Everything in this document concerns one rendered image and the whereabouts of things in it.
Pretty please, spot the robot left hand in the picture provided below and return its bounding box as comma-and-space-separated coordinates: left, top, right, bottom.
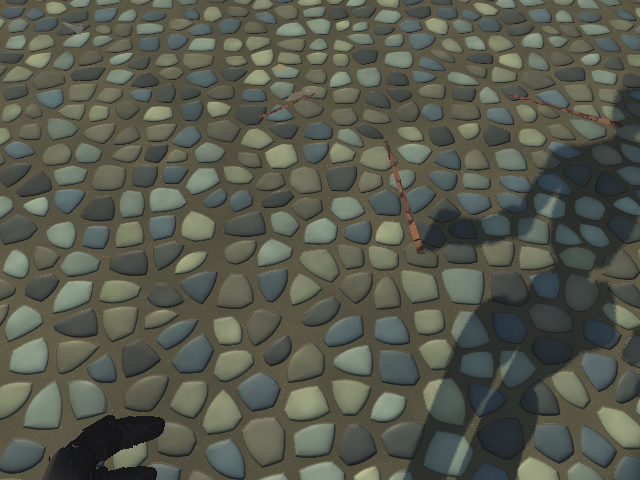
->
42, 415, 165, 480

